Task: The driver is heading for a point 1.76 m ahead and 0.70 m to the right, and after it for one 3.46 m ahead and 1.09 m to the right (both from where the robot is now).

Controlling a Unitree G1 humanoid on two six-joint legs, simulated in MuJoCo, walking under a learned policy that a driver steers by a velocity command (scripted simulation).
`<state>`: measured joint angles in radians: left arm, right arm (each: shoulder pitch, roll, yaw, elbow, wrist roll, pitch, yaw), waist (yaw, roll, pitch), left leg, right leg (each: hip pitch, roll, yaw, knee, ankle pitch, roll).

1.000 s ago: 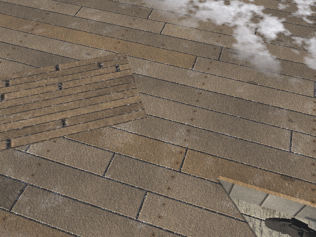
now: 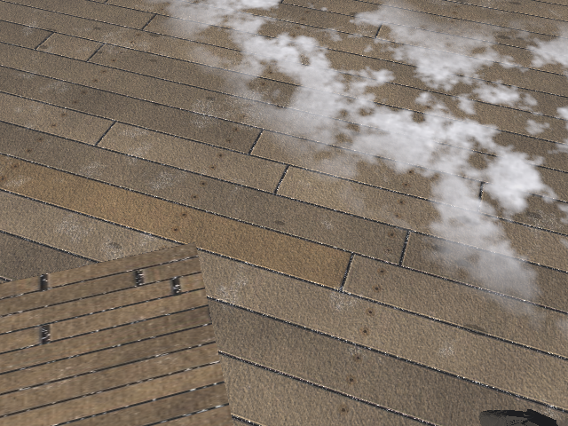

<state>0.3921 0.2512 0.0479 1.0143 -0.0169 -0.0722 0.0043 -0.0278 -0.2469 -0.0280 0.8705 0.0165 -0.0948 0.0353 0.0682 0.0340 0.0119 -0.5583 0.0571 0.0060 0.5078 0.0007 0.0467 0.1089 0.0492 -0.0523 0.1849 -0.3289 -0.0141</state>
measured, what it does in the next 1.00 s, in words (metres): walks ahead, turning right: left foot, then right foot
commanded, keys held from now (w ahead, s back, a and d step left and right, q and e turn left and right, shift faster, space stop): w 0.16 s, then no key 0.06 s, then e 0.78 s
